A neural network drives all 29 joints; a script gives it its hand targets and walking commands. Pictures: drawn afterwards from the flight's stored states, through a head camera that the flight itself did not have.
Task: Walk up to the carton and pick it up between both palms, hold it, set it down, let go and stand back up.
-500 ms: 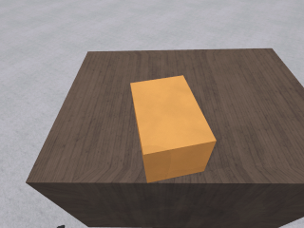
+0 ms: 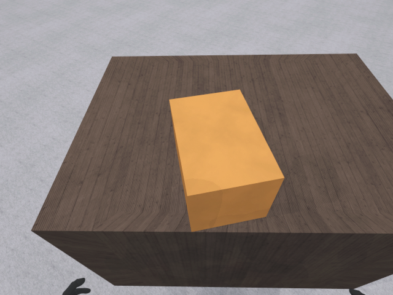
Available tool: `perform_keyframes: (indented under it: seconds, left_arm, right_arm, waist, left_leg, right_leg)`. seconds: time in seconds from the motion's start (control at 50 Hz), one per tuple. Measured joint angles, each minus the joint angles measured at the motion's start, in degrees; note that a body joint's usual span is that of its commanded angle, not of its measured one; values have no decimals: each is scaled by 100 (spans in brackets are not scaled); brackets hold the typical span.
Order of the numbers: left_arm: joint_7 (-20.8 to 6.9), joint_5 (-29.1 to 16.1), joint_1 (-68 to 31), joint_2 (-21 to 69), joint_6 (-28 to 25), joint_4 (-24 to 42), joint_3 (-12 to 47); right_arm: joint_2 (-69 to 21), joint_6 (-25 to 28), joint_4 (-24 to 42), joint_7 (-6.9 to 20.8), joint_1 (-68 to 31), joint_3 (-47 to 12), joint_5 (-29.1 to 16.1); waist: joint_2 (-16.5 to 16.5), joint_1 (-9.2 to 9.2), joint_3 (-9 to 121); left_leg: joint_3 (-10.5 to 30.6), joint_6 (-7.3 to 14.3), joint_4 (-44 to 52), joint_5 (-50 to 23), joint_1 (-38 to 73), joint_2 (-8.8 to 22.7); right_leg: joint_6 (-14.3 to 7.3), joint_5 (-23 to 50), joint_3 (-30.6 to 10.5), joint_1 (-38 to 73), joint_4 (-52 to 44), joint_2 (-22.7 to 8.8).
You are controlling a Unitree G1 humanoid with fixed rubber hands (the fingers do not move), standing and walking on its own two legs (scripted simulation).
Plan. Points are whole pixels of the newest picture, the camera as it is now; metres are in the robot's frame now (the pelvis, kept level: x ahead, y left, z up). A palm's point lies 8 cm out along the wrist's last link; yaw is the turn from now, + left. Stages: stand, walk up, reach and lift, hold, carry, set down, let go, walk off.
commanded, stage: reach and lift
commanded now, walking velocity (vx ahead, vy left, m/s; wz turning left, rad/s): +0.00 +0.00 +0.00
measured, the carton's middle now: (216, 157) +0.43 -0.01 +0.00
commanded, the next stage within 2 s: none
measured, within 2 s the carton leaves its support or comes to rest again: neither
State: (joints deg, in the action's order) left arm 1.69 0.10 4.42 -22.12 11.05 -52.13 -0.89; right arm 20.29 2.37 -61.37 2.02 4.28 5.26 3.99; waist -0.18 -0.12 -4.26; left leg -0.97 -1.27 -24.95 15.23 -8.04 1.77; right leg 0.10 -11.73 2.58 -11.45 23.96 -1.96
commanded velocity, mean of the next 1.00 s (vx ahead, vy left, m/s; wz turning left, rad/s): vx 0.00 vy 0.00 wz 0.00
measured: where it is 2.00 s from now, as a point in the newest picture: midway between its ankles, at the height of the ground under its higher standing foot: outside the picture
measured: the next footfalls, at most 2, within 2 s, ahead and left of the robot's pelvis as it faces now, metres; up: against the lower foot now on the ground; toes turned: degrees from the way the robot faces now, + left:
none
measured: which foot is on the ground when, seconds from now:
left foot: down 0.00-1.00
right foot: down 0.00-1.00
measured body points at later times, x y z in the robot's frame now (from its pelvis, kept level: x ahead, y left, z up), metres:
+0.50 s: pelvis -0.01 -0.03 +0.00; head +0.00 -0.02 +0.44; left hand +0.17 +0.26 -0.07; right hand +0.17 -0.31 -0.08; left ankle -0.02 +0.13 -0.74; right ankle +0.02 -0.13 -0.74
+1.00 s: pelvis -0.02 -0.03 +0.00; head -0.04 -0.03 +0.45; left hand +0.16 +0.21 -0.04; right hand +0.14 -0.30 -0.05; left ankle -0.02 +0.12 -0.74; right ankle +0.02 -0.13 -0.74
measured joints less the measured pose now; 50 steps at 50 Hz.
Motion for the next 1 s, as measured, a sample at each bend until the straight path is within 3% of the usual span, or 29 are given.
perform_keyframes:
  seconds: [0.1,0.22,0.32,0.44,0.7,1.0]
  left_arm:
    - [-70,233,-746,84,1514,1563,-111]
    - [-156,629,-558,613,1928,2516,-406]
    - [-103,726,-48,670,1768,2652,-589]
    - [-32,373,205,392,1497,2822,-578]
    - [97,17,668,764,955,3430,-346]
    - [495,-120,1095,1191,342,3718,-273]
  right_arm:
    - [-277,-9,700,220,-554,254,-49]
    - [-251,163,1061,242,-401,-71,-470]
    - [77,212,1310,269,119,-178,-491]
    - [-15,79,1903,264,400,-78,-438]
    - [-512,-2,2858,279,934,-104,-472]
    - [-346,-59,3693,647,1314,18,-651]
  waist:
    - [-61,10,-544]
    - [-40,-94,-454]
    - [-19,-1,-146]
    - [-104,164,-109]
    - [-68,96,27]
    - [6,192,192]
  left_leg:
    - [45,-27,-1127,521,-495,158]
    - [69,-155,-1073,614,-185,327]
    - [97,-175,-686,476,103,311]
    - [123,-192,-340,212,140,238]
    - [38,-178,51,-115,267,207]
    - [-158,-151,369,-246,492,224]
  right_leg:
    - [27,-276,7,-418,895,126]
    - [-51,-297,38,-63,718,294]
    - [-89,-262,82,181,479,285]
    - [-124,-174,114,116,405,217]
    - [-128,150,39,192,66,205]
    - [-147,259,-142,260,-79,248]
